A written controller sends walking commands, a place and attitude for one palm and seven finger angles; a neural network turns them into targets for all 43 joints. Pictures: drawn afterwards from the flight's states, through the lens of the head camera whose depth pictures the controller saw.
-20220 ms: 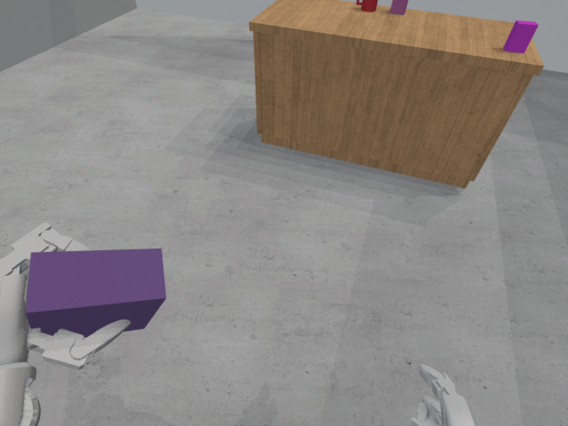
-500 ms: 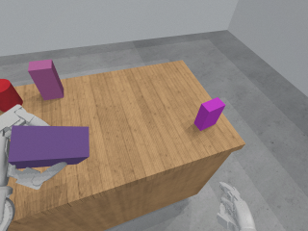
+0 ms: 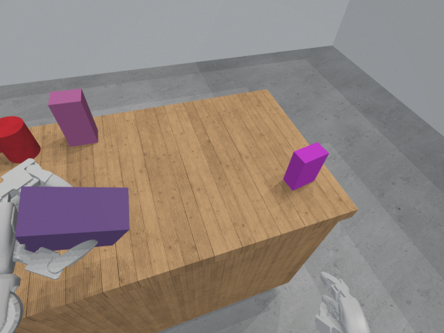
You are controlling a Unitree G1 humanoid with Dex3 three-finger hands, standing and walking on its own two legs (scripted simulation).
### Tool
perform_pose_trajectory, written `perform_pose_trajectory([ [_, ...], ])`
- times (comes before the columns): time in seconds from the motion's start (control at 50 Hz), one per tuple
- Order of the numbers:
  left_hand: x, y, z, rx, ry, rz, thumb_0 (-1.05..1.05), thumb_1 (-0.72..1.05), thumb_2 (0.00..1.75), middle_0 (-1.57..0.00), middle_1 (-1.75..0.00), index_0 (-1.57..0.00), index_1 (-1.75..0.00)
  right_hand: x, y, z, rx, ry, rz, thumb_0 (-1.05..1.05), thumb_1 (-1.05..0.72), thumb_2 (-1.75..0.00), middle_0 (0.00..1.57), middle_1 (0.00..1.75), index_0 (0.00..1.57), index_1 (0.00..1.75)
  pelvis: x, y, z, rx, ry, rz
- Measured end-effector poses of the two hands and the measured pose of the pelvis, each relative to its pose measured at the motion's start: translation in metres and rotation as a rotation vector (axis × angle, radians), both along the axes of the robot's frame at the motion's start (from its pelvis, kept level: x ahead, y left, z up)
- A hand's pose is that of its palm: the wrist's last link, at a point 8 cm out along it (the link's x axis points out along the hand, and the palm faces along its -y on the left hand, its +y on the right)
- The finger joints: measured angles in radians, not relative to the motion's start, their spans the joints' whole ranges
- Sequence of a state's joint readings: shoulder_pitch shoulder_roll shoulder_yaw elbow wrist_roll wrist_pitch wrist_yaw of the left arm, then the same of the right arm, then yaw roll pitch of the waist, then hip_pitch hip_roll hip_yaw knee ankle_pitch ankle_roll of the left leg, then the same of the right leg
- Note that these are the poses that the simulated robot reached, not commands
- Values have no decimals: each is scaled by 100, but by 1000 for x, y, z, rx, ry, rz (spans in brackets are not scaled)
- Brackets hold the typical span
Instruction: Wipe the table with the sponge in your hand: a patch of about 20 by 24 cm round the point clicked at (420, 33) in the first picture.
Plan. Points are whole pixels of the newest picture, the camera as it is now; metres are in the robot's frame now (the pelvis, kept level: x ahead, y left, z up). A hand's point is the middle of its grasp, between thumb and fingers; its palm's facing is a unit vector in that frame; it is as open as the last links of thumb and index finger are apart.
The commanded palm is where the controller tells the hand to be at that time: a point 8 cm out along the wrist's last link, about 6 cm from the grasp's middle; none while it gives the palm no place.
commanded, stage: look again from close up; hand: left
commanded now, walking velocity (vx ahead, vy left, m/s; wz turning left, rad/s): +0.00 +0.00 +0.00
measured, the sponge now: (90, 220) +0.23 +0.21 +0.13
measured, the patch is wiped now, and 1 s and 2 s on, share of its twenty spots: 0.00 0.00 0.00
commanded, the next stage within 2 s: shuffle to correct the standing spot in 0.08 s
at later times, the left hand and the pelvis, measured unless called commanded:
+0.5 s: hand (75, 227) +0.21 +0.21 +0.16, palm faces +0.34 -0.86 -0.37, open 9.8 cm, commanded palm +0.15 +0.25 +0.17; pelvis -0.01 -0.03 +0.00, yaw +0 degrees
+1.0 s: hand (128, 221) +0.23 +0.16 +0.15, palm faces +0.30 -0.86 -0.41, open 9.8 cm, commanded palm +0.17 +0.20 +0.17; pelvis +0.01 -0.08 -0.01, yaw -1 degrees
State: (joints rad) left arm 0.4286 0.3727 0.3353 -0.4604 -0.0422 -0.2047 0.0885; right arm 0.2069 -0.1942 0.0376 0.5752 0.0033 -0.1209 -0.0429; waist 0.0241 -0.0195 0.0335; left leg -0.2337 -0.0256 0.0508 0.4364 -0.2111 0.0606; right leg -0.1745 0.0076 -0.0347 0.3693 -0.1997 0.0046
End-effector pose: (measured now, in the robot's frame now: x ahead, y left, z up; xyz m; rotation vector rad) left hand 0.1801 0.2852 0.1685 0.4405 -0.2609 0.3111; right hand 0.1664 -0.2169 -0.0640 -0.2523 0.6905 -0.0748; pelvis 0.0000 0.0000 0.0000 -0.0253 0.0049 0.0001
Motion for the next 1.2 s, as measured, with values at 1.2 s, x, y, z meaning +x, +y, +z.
perform_pose_trajectory([
  [1.2,8,-53,13,132,56,22,0,-47,103,-77,-134,-76,-135,10,-78,-11,-5,26,-28,2,-91,-90,20,29,20,30,-2,-64,-2,7,3,11],
])
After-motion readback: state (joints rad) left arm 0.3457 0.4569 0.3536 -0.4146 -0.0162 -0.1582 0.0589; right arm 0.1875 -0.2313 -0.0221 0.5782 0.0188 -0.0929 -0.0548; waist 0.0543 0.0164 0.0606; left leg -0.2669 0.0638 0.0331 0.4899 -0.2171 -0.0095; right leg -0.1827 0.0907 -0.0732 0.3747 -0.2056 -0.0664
